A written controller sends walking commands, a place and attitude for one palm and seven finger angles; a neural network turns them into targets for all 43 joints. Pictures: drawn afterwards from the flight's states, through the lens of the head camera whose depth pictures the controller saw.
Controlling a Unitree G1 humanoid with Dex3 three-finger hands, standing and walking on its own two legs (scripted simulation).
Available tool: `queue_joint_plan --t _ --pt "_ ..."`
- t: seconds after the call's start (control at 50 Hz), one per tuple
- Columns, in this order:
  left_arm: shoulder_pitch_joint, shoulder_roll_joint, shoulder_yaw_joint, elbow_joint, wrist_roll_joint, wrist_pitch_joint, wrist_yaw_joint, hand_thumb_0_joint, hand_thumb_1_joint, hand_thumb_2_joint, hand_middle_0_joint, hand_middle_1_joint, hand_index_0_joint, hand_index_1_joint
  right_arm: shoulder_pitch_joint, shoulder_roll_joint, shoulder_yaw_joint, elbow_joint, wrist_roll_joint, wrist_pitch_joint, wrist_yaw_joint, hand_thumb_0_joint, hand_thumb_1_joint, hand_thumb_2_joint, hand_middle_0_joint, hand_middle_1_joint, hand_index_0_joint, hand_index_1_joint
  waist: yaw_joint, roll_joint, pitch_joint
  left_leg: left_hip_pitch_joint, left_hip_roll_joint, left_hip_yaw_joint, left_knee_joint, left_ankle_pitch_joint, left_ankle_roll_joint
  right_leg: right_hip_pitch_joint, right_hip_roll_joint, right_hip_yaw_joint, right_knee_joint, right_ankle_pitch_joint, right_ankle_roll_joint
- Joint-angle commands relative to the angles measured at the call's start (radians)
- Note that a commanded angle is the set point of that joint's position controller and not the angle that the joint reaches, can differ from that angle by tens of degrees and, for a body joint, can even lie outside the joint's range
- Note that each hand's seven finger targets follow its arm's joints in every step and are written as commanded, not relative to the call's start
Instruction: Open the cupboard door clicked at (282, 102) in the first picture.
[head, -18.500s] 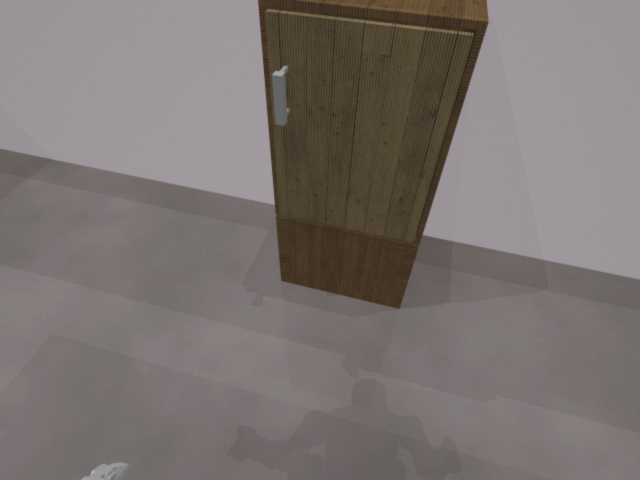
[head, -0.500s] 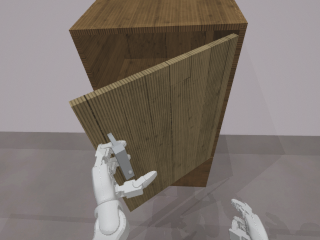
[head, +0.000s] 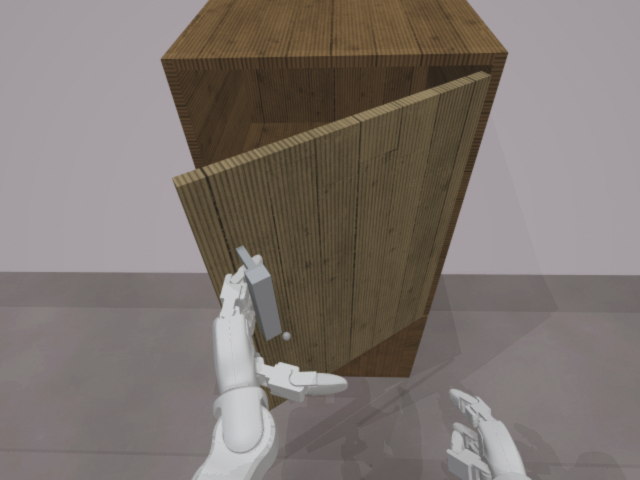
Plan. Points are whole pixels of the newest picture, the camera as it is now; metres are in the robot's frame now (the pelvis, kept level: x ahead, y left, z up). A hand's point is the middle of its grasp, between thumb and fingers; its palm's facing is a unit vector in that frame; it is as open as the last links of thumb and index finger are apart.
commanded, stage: slide the hand sideways off the handle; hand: left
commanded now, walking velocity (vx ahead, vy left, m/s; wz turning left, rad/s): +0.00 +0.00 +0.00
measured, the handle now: (257, 292) +0.33 +0.10 +0.08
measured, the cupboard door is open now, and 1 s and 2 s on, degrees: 34 39 39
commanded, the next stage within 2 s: draw the hand back to the body in 1.18 s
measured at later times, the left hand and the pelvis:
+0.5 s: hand (281, 380) +0.21 +0.05 +0.09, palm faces -0.09 -1.00 +0.03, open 16.3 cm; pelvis -0.01 +0.03 -0.01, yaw -2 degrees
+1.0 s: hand (223, 412) +0.18 +0.11 +0.08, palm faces +0.02 -1.00 +0.00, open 16.3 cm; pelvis +0.01 +0.01 -0.01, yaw -1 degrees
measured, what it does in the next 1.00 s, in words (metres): stands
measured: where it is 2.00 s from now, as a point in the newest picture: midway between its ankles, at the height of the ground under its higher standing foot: outside the picture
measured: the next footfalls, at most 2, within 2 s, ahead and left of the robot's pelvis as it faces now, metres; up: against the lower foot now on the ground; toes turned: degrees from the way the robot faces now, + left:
none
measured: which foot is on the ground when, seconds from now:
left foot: down 0.00-1.00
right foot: down 0.00-1.00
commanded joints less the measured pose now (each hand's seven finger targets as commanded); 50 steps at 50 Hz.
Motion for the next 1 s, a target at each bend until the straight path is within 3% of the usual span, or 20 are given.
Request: queue_joint_plan --t 0.0,0.04,0.08,0.12,0.16,0.24,0.26,0.32,0.44,0.48,0.56,0.62,0.68,0.74,0.84,0.98 --pt "-0.146 -0.069 -0.197 -0.360 0.063 -0.152 -0.293 0.000 -0.500 0.300 -0.150 -0.300 -0.150 -0.300 -0.046 -0.117 -0.051 -0.194 0.022 -0.051 0.015 0.000 -0.900 -0.900 0.200 0.300 0.200 0.300 -0.039 -0.088 -0.134 0.122 0.008 -0.008 -0.096 0.242 0.046 0.037 -0.056 0.079 -0.139 0.369 0.046" --pt "-0.149 -0.026 -0.187 -0.384 0.030 -0.194 -0.415 0.000 -0.500 0.300 -0.150 -0.300 -0.150 -0.300 -0.040 -0.113 -0.044 -0.214 0.029 -0.057 0.005 0.000 -0.900 -0.900 0.200 0.300 0.200 0.300 -0.032 -0.067 -0.184 0.128 0.008 -0.009 -0.085 0.255 0.049 0.065 -0.060 0.089 -0.120 0.409 0.046" --pt "-0.150 -0.046 -0.180 -0.382 -0.010 -0.205 -0.461 0.000 -0.500 0.300 -0.150 -0.300 -0.150 -0.300 -0.032 -0.107 -0.037 -0.239 0.039 -0.072 -0.001 0.000 -0.900 -0.900 0.200 0.300 0.200 0.300 -0.038 -0.082 -0.146 0.120 0.011 -0.017 -0.088 0.203 0.049 0.031 -0.051 0.076 -0.129 0.310 0.043" --pt "-0.153 -0.083 -0.166 -0.362 -0.043 -0.209 -0.448 0.000 -0.500 0.300 -0.150 -0.300 -0.150 -0.300 -0.046 -0.102 -0.028 -0.251 0.045 -0.089 -0.008 0.000 -0.900 -0.900 0.200 0.300 0.200 0.300 -0.041 -0.101 -0.081 0.093 0.013 -0.028 -0.096 0.120 0.045 -0.025 -0.040 0.060 -0.145 0.170 0.043" --pt "-0.111 -0.083 -0.130 -0.357 -0.051 -0.210 -0.405 0.000 -0.500 0.300 -0.150 -0.300 -0.150 -0.300 -0.053 -0.104 -0.028 -0.260 0.048 -0.098 -0.008 0.000 -0.900 -0.900 0.200 0.300 0.200 0.300 -0.020 -0.116 -0.067 0.074 0.015 -0.040 -0.111 0.067 0.038 -0.044 -0.034 0.046 -0.142 0.081 0.040" --pt "-0.041 -0.038 -0.082 -0.379 0.006 -0.203 -0.319 0.000 -0.500 0.300 -0.150 -0.300 -0.150 -0.300 -0.045 -0.104 -0.034 -0.268 0.039 -0.091 0.002 0.000 -0.900 -0.900 0.200 0.300 0.200 0.300 0.005 -0.107 -0.121 0.075 0.017 -0.038 -0.107 0.089 0.033 -0.038 -0.031 0.038 -0.105 0.095 0.033" --pt "-0.012 -0.054 -0.097 -0.383 0.017 -0.198 -0.309 0.000 -0.500 0.300 -0.150 -0.300 -0.150 -0.300 -0.044 -0.101 -0.032 -0.278 0.038 -0.086 0.007 0.000 -0.900 -0.900 0.200 0.300 0.200 0.300 0.012 -0.091 -0.120 0.069 0.016 -0.034 -0.108 0.094 0.034 -0.034 -0.031 0.038 -0.101 0.099 0.032" --pt "0.030 -0.039 -0.080 -0.381 0.010 -0.176 -0.300 0.000 -0.500 0.300 -0.150 -0.300 -0.150 -0.300 -0.045 -0.103 -0.029 -0.284 0.041 -0.070 0.011 0.000 -0.900 -0.900 0.200 0.300 0.200 0.300 0.017 -0.087 -0.114 0.059 0.020 -0.029 -0.116 0.098 0.031 -0.017 -0.029 0.037 -0.106 0.113 0.031" --pt "0.124 0.008 -0.040 -0.429 -0.007 -0.146 -0.322 0.000 -0.500 0.300 -0.150 -0.300 -0.150 -0.300 -0.049 -0.104 -0.022 -0.309 0.043 -0.048 0.004 0.000 -0.900 -0.900 0.200 0.300 0.200 0.300 0.026 -0.107 -0.076 0.038 0.018 -0.013 -0.120 0.094 0.033 0.009 -0.029 0.049 -0.126 0.116 0.033" --pt "0.159 0.013 -0.037 -0.443 -0.004 -0.145 -0.327 0.000 -0.500 0.300 -0.150 -0.300 -0.150 -0.300 -0.049 -0.106 -0.021 -0.314 0.042 -0.044 0.004 0.000 -0.900 -0.900 0.200 0.300 0.200 0.300 0.027 -0.089 -0.060 0.036 0.019 -0.013 -0.118 0.099 0.033 0.002 -0.028 0.049 -0.126 0.120 0.032" --pt "0.232 0.048 -0.004 -0.477 -0.008 -0.163 -0.346 0.000 -0.500 0.300 -0.150 -0.300 -0.150 -0.300 -0.035 -0.108 -0.023 -0.322 0.037 -0.044 0.003 0.000 -0.900 -0.900 0.200 0.300 0.200 0.300 0.021 -0.116 -0.046 0.016 0.016 -0.005 -0.099 0.098 0.034 -0.002 -0.028 0.061 -0.124 0.134 0.036" --pt "0.279 0.051 -0.014 -0.526 -0.006 -0.182 -0.366 0.000 -0.500 0.300 -0.150 -0.300 -0.150 -0.300 -0.025 -0.109 -0.027 -0.333 0.036 -0.049 0.005 0.000 -0.900 -0.900 0.200 0.300 0.200 0.300 0.019 -0.081 -0.065 0.017 0.015 -0.006 -0.085 0.123 0.035 -0.007 -0.027 0.060 -0.100 0.170 0.035" --pt "0.364 0.099 0.036 -0.548 -0.014 -0.200 -0.387 0.000 -0.500 0.300 -0.150 -0.300 -0.150 -0.300 -0.012 -0.113 -0.030 -0.336 0.036 -0.053 0.002 0.000 -0.900 -0.900 0.200 0.300 0.200 0.300 0.028 -0.081 -0.073 -0.001 0.013 -0.003 -0.069 0.141 0.035 0.004 -0.026 0.069 -0.090 0.199 0.034" --pt "0.375 0.107 0.045 -0.575 -0.037 -0.216 -0.415 0.000 -0.500 0.300 -0.150 -0.300 -0.150 -0.300 -0.001 -0.114 -0.030 -0.342 0.036 -0.061 -0.003 0.000 -0.900 -0.900 0.200 0.300 0.200 0.300 0.013 -0.078 -0.068 -0.015 0.011 -0.002 -0.052 0.132 0.036 -0.014 -0.027 0.075 -0.087 0.204 0.042" --pt "0.454 0.160 0.136 -0.592 -0.086 -0.232 -0.462 0.000 -0.500 0.300 -0.150 -0.300 -0.150 -0.300 0.013 -0.120 -0.033 -0.342 0.038 -0.074 -0.019 0.000 -0.900 -0.900 0.200 0.300 0.200 0.300 0.021 -0.099 -0.087 -0.056 0.005 0.006 -0.021 0.134 0.035 0.003 -0.033 0.102 -0.088 0.234 0.053" --pt "0.544 0.186 0.184 -0.636 -0.143 -0.251 -0.541 0.000 -0.500 0.300 -0.150 -0.300 -0.150 -0.300 0.021 -0.121 -0.044 -0.343 0.048 -0.097 -0.035 0.000 -0.900 -0.900 0.200 0.300 0.200 0.300 0.020 -0.099 -0.114 -0.084 0.002 0.005 0.014 0.160 0.034 0.025 -0.048 0.127 -0.077 0.323 0.073"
